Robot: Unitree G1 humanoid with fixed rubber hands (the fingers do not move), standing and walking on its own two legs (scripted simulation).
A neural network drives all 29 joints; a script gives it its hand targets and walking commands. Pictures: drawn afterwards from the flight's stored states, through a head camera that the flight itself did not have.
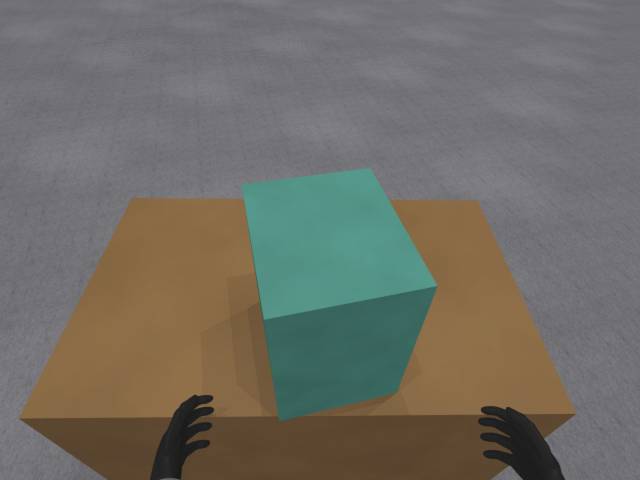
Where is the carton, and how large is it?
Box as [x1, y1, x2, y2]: [241, 168, 437, 420]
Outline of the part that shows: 370,168 241,184 279,420 396,392 437,286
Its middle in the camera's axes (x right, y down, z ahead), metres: +0.00 +0.08 +0.57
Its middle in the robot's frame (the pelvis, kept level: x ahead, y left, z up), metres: +0.37 +0.05 +0.01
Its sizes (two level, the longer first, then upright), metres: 0.224 0.188 0.275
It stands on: a pedestal, 0.65 m high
